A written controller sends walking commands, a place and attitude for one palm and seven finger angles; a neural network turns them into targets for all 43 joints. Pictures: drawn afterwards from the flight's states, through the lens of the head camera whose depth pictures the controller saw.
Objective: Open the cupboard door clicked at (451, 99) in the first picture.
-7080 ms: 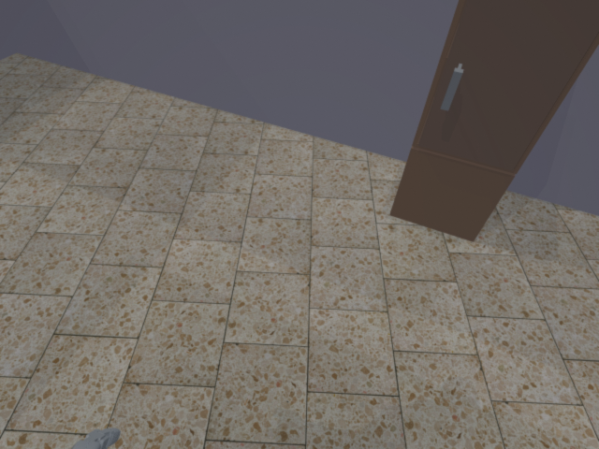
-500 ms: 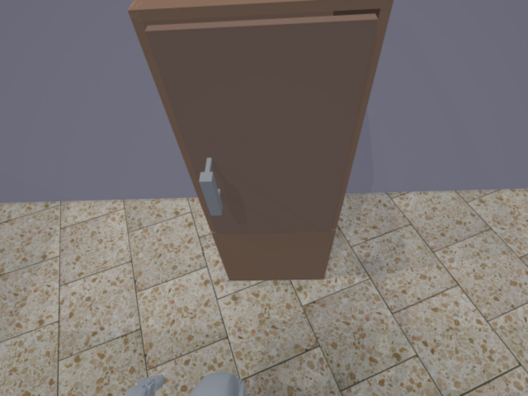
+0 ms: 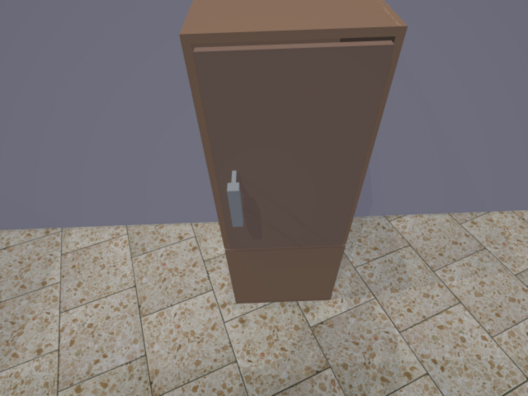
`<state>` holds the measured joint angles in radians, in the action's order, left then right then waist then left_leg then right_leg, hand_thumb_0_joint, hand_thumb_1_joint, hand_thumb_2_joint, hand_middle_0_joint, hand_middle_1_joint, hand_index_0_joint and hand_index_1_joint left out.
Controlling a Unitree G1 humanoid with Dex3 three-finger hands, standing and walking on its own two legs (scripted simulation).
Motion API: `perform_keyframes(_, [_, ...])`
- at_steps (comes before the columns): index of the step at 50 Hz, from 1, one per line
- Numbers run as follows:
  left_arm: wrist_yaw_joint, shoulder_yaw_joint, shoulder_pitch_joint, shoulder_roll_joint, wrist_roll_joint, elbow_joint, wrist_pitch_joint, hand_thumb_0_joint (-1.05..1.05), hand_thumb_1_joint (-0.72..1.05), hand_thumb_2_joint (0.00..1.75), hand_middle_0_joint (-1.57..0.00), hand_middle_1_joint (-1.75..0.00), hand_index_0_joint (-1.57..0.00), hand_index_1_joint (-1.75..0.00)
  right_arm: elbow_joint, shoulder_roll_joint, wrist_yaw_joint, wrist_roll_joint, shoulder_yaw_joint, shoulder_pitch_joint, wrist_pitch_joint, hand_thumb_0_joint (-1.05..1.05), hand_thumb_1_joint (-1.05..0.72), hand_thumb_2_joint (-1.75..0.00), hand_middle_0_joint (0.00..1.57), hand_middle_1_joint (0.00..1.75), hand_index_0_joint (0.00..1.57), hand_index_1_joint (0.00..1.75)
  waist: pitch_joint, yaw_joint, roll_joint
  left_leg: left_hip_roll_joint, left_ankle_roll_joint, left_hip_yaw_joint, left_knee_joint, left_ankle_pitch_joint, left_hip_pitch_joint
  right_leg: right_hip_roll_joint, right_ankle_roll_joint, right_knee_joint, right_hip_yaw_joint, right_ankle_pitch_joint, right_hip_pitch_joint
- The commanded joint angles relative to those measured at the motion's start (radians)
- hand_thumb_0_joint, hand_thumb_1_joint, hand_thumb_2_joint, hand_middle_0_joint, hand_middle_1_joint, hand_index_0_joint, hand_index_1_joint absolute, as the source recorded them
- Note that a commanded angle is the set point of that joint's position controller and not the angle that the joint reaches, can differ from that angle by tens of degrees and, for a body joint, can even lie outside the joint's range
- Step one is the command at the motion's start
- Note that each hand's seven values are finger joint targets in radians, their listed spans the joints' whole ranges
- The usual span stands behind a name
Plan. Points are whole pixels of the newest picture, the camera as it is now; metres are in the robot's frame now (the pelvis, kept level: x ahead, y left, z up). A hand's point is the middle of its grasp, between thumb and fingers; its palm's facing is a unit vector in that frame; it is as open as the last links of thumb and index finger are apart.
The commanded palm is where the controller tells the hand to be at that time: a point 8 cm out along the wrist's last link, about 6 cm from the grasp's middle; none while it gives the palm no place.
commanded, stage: come to a stop and stand still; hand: left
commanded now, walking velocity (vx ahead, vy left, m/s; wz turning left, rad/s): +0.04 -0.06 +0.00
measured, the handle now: (236, 198) +0.55 +0.11 -0.08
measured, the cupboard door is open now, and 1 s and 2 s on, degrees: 0 0 0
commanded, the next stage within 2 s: look again from close up in 0.12 s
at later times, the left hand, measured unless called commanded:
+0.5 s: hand out of the picture +0.06 +0.17 -0.16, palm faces -0.01 -0.98 -0.21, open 7.3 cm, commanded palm none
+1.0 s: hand out of the picture +0.03 +0.15 -0.16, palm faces +0.01 -0.98 -0.20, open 7.3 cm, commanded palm none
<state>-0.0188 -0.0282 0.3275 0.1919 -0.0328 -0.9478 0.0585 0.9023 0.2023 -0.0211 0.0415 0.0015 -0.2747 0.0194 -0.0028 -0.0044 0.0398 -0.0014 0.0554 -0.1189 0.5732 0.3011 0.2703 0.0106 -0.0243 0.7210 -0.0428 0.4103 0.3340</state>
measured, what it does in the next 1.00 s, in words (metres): steps on the spot: right foot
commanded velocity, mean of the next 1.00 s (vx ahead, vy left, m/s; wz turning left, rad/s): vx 0.00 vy -0.03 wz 0.04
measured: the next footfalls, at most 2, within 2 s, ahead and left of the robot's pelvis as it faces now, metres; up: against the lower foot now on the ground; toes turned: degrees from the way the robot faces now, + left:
right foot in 0.04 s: +0.04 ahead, -0.10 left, +0.00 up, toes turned -2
left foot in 1.62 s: +0.02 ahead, +0.01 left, +0.00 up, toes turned +11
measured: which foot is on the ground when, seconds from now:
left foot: down 0.00-1.00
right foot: up 0.00-0.02, down 0.04-1.00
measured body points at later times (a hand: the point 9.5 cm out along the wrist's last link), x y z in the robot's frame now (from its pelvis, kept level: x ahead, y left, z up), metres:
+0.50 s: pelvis +0.02 -0.01 +0.01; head +0.04 -0.01 +0.46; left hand +0.06 +0.23 -0.14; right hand +0.01 -0.22 -0.15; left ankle +0.00 +0.10 -0.73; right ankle +0.00 -0.10 -0.73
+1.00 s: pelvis +0.03 -0.02 +0.01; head +0.04 -0.02 +0.46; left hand +0.03 +0.21 -0.15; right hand +0.04 -0.24 -0.15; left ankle +0.00 +0.10 -0.73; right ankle +0.00 -0.10 -0.73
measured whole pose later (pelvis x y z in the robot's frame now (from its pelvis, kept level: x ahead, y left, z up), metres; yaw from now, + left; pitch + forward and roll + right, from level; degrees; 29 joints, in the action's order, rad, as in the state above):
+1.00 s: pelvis +0.03 -0.02 +0.01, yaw +1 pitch +0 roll +1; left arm 0.03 0.02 0.28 0.16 -0.01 -1.11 -0.01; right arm 1.13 0.16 -0.04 0.01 -0.02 -0.26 -0.02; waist 0.02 0.00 -0.01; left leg 0.00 0.00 -0.04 0.39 0.26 0.12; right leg 0.03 -0.06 0.43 -0.05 0.28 0.14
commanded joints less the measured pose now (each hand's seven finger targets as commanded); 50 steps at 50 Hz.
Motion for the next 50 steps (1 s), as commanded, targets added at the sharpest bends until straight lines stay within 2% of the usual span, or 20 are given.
perform_keyframes(1, [0.017, -0.019, 0.042, 0.096, 0.000, 0.054, -0.047, 0.00, 0.90, 0.90, -0.20, -0.30, -0.20, -0.30, -0.052, 0.134, -0.013, -0.015, 0.044, -0.005, -0.023, 0.00, -0.90, -0.90, 0.20, 0.30, 0.20, 0.30, 0.030, -0.011, -0.108, 0.164, 0.039, 0.190, -0.109, 0.092, 0.172, -0.085, -0.055, -0.328, 0.176, -0.084, -0.159])
perform_keyframes(2, [0.022, -0.017, 0.060, 0.124, 0.000, 0.048, -0.052, 0.00, 0.90, 0.90, -0.20, -0.30, -0.20, -0.30, -0.056, 0.096, -0.008, -0.020, 0.030, 0.003, -0.027, 0.00, -0.90, -0.90, 0.20, 0.30, 0.20, 0.30, 0.034, -0.011, -0.183, 0.064, 0.000, 0.075, 0.004, 0.162, 0.198, -0.186, -0.110, -0.404, 0.312, -0.038, -0.146])
perform_keyframes(3, [0.027, -0.020, 0.056, 0.151, 0.005, 0.042, -0.062, 0.00, 0.90, 0.90, -0.20, -0.30, -0.20, -0.30, -0.049, 0.074, -0.006, -0.019, 0.025, -0.003, -0.023, 0.00, -0.90, -0.90, 0.20, 0.30, 0.20, 0.30, 0.002, -0.002, -0.247, 0.010, -0.022, 0.034, 0.135, 0.199, 0.173, -0.255, -0.170, -0.482, 0.416, 0.074, -0.108])
perform_keyframes(4, [0.034, -0.022, 0.037, 0.138, 0.007, 0.045, -0.068, 0.00, 0.90, 0.90, -0.20, -0.30, -0.20, -0.30, -0.037, 0.082, -0.005, -0.018, 0.026, 0.010, -0.019, 0.00, -0.90, -0.90, 0.20, 0.30, 0.20, 0.30, 0.031, -0.010, -0.243, 0.017, -0.018, 0.078, 0.236, 0.219, 0.187, -0.261, -0.207, -0.511, 0.430, 0.040, -0.079])
perform_keyframes(5, [0.040, -0.024, 0.011, 0.128, 0.007, 0.042, -0.070, 0.00, 0.90, 0.90, -0.20, -0.30, -0.20, -0.30, -0.020, 0.076, -0.003, -0.020, 0.028, -0.009, -0.019, 0.00, -0.90, -0.90, 0.20, 0.30, 0.20, 0.30, 0.030, 0.008, -0.186, 0.024, -0.019, 0.098, 0.277, 0.199, 0.187, -0.257, -0.221, -0.497, 0.393, -0.030, -0.085])
perform_keyframes(6, [0.048, -0.023, -0.013, 0.121, 0.009, 0.040, -0.073, 0.00, 0.90, 0.90, -0.20, -0.30, -0.20, -0.30, 0.001, 0.058, -0.002, -0.022, 0.024, -0.031, -0.019, 0.00, -0.90, -0.90, 0.20, 0.30, 0.20, 0.30, 0.022, 0.024, -0.124, 0.038, -0.022, 0.099, 0.252, 0.174, 0.149, -0.246, -0.219, -0.474, 0.336, -0.092, -0.079])
perform_keyframes(7, [0.049, -0.024, -0.040, 0.121, 0.008, 0.043, -0.072, 0.00, 0.90, 0.90, -0.20, -0.30, -0.20, -0.30, 0.015, 0.042, 0.000, -0.023, 0.020, -0.058, -0.021, 0.00, -0.90, -0.90, 0.20, 0.30, 0.20, 0.30, 0.022, 0.038, -0.118, 0.037, -0.026, 0.088, 0.167, 0.156, 0.098, -0.221, -0.201, -0.446, 0.275, -0.138, -0.061])
perform_keyframes(9, [0.044, -0.017, -0.051, 0.113, 0.016, 0.019, -0.071, 0.00, 0.90, 0.90, -0.20, -0.30, -0.20, -0.30, 0.062, 0.017, -0.002, -0.022, 0.009, -0.116, -0.030, 0.00, -0.90, -0.90, 0.20, 0.30, 0.20, 0.30, 0.021, 0.048, -0.096, 0.026, -0.035, 0.080, -0.091, 0.006, -0.058, -0.166, -0.135, -0.371, 0.203, -0.129, -0.017])
perform_keyframes(10, [0.041, -0.009, -0.039, 0.090, 0.021, 0.004, -0.071, 0.00, 0.90, 0.90, -0.20, -0.30, -0.20, -0.30, 0.079, 0.029, -0.005, -0.020, 0.006, -0.127, -0.041, 0.00, -0.90, -0.90, 0.20, 0.30, 0.20, 0.30, 0.031, 0.038, -0.018, 0.057, -0.024, 0.143, -0.179, -0.067, -0.095, -0.113, -0.087, -0.312, 0.166, -0.096, 0.004])
perform_keyframes(11, [0.036, -0.005, -0.014, 0.064, 0.021, -0.001, -0.071, 0.00, 0.90, 0.90, -0.20, -0.30, -0.20, -0.30, 0.082, 0.060, -0.009, -0.016, 0.010, -0.115, -0.052, 0.00, -0.90, -0.90, 0.20, 0.30, 0.20, 0.30, 0.039, 0.014, 0.072, 0.139, 0.008, 0.238, -0.223, -0.126, -0.073, -0.057, -0.050, -0.265, 0.113, -0.123, -0.010])
perform_keyframes(12, [0.034, -0.005, -0.008, 0.058, 0.023, -0.004, -0.070, 0.00, 0.90, 0.90, -0.20, -0.30, -0.20, -0.30, 0.074, 0.095, -0.013, -0.014, 0.014, -0.093, -0.052, 0.00, -0.90, -0.90, 0.20, 0.30, 0.20, 0.30, 0.040, -0.001, 0.087, 0.191, 0.028, 0.274, -0.252, -0.089, -0.001, -0.038, -0.035, -0.260, 0.086, -0.115, -0.066])
perform_keyframes(13, [0.034, -0.002, -0.025, 0.062, 0.018, -0.017, -0.066, 0.00, 0.90, 0.90, -0.20, -0.30, -0.20, -0.30, 0.082, 0.095, -0.015, -0.015, 0.015, -0.074, -0.053, 0.00, -0.90, -0.90, 0.20, 0.30, 0.20, 0.30, 0.060, -0.006, 0.116, 0.192, 0.034, 0.289, -0.281, -0.076, 0.042, -0.035, -0.029, -0.241, 0.065, -0.125, -0.098])
perform_keyframes(14, [0.033, 0.000, -0.024, 0.057, 0.017, -0.029, -0.066, 0.00, 0.90, 0.90, -0.20, -0.30, -0.20, -0.30, 0.087, 0.090, -0.019, -0.018, 0.011, -0.068, -0.055, 0.00, -0.90, -0.90, 0.20, 0.30, 0.20, 0.30, 0.077, -0.012, 0.105, 0.186, 0.036, 0.279, -0.281, -0.107, 0.046, -0.037, -0.028, -0.240, 0.066, -0.151, -0.112])
perform_keyframes(16, [0.034, 0.006, -0.011, 0.054, 0.020, -0.055, -0.074, 0.00, 0.90, 0.90, -0.20, -0.30, -0.20, -0.30, 0.103, 0.070, -0.022, -0.022, 0.005, -0.069, -0.061, 0.00, -0.90, -0.90, 0.20, 0.30, 0.20, 0.30, 0.048, -0.017, 0.042, 0.163, 0.028, 0.239, -0.248, -0.214, 0.015, -0.058, -0.030, -0.265, 0.081, -0.232, -0.155])
perform_keyframes(18, [0.036, 0.011, -0.005, 0.057, 0.024, -0.073, -0.079, 0.00, 0.90, 0.90, -0.20, -0.30, -0.20, -0.30, 0.118, 0.065, -0.022, -0.025, 0.001, -0.077, -0.064, 0.00, -0.90, -0.90, 0.20, 0.30, 0.20, 0.30, 0.004, -0.010, -0.014, 0.133, 0.009, 0.195, -0.215, -0.226, -0.020, -0.083, -0.034, -0.285, 0.104, -0.307, -0.191])
perform_keyframes(21, [0.042, 0.015, -0.016, 0.061, 0.023, -0.085, -0.085, 0.00, 0.90, 0.90, -0.20, -0.30, -0.20, -0.30, 0.140, 0.050, -0.020, -0.027, -0.001, -0.082, -0.062, 0.00, -0.90, -0.90, 0.20, 0.30, 0.20, 0.30, -0.002, 0.003, -0.053, 0.112, -0.009, 0.167, -0.198, -0.231, -0.052, -0.105, -0.040, -0.301, 0.120, -0.398, -0.195])
perform_keyframes(27, [0.050, 0.018, -0.024, 0.062, 0.023, -0.099, -0.087, 0.00, 0.90, 0.90, -0.20, -0.30, -0.20, -0.30, 0.177, 0.044, -0.021, -0.029, -0.005, -0.074, -0.060, 0.00, -0.90, -0.90, 0.20, 0.30, 0.20, 0.30, 0.015, 0.006, -0.048, 0.113, -0.017, 0.156, -0.204, -0.292, -0.093, -0.112, -0.038, -0.307, 0.123, -0.456, -0.190])
perform_keyframes(36, [0.054, 0.022, -0.019, 0.071, 0.023, -0.114, -0.088, 0.00, 0.90, 0.90, -0.20, -0.30, -0.20, -0.30, 0.191, 0.044, -0.021, -0.030, -0.008, -0.051, -0.055, 0.00, -0.90, -0.90, 0.20, 0.30, 0.20, 0.30, 0.041, 0.005, -0.060, 0.111, -0.023, 0.150, -0.224, -0.264, -0.108, -0.118, -0.037, -0.339, 0.127, -0.454, -0.191])
perform_keyframes(43, [0.055, 0.025, -0.002, 0.070, 0.025, -0.121, -0.090, 0.00, 0.90, 0.90, -0.20, -0.30, -0.20, -0.30, 0.198, 0.050, -0.022, -0.030, -0.007, -0.044, -0.054, 0.00, -0.90, -0.90, 0.20, 0.30, 0.20, 0.30, 0.025, 0.005, -0.051, 0.110, -0.028, 0.146, -0.223, -0.274, -0.136, -0.124, -0.036, -0.353, 0.135, -0.492, -0.198])
perform_keyframes(50, [0.052, 0.021, 0.037, 0.053, 0.021, -0.131, -0.070, 0.00, 0.90, 0.90, -0.20, -0.30, -0.20, -0.30, 0.213, 0.056, -0.032, -0.026, 0.000, -0.055, -0.051, 0.00, -0.90, -0.90, 0.20, 0.30, 0.20, 0.30, 0.033, 0.005, -0.033, 0.140, -0.010, 0.184, -0.217, -0.367, -0.130, -0.096, -0.021, -0.324, 0.067, -0.406, -0.190])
